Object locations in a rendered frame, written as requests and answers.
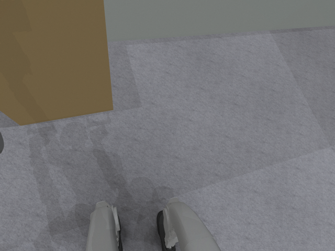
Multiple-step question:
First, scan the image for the right robot shin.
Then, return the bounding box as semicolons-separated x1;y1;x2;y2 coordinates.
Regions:
163;197;179;248

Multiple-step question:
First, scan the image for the cabinet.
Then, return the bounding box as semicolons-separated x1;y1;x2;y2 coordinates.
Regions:
0;0;113;126

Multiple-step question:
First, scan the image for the left robot thigh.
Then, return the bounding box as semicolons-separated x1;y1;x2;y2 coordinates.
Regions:
86;205;120;251

